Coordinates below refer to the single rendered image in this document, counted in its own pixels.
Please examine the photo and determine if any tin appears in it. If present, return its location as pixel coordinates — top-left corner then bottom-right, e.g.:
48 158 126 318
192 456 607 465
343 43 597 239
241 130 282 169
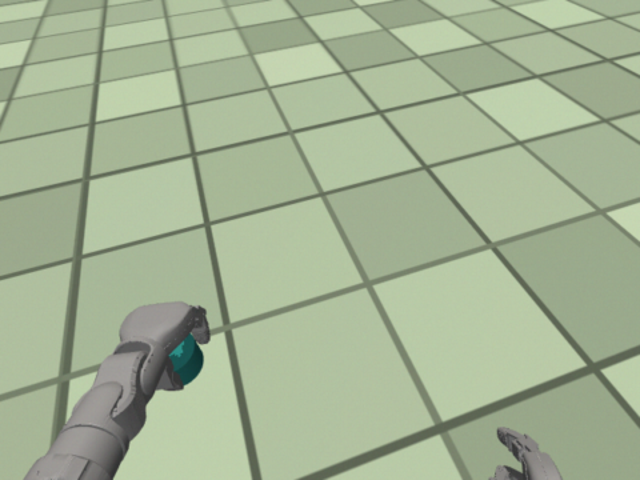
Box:
169 333 204 386

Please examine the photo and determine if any right robot hand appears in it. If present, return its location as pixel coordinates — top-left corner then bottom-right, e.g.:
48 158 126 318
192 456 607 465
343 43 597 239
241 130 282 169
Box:
489 427 563 480

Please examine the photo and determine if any left robot hand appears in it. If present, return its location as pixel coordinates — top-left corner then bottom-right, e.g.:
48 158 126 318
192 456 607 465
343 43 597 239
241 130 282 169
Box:
119 301 210 391

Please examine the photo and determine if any left robot arm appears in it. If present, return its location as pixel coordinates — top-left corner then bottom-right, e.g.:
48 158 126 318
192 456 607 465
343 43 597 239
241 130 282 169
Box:
23 336 168 480

